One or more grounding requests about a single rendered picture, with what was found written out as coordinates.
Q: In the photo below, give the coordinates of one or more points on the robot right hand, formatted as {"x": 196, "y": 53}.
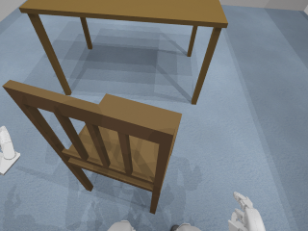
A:
{"x": 250, "y": 218}

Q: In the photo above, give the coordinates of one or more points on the left robot thigh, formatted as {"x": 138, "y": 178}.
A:
{"x": 121, "y": 226}

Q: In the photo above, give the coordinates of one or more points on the chair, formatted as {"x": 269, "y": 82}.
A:
{"x": 122, "y": 139}

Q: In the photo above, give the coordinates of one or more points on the robot left hand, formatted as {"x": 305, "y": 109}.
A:
{"x": 9, "y": 156}

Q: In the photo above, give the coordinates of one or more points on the table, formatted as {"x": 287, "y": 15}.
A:
{"x": 203, "y": 13}

